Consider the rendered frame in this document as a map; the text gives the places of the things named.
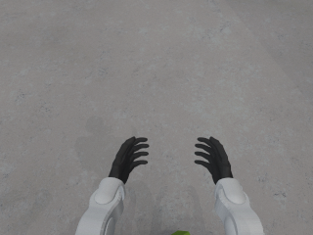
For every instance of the robot left hand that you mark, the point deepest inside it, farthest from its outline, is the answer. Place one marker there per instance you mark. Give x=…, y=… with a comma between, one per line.
x=123, y=163

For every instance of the right robot forearm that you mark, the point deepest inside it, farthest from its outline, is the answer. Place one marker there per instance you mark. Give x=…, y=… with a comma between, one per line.
x=233, y=206

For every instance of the left robot forearm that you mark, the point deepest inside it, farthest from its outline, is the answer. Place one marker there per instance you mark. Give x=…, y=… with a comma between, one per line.
x=105, y=208

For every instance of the robot right hand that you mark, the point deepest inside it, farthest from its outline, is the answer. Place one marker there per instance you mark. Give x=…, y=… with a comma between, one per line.
x=218, y=165

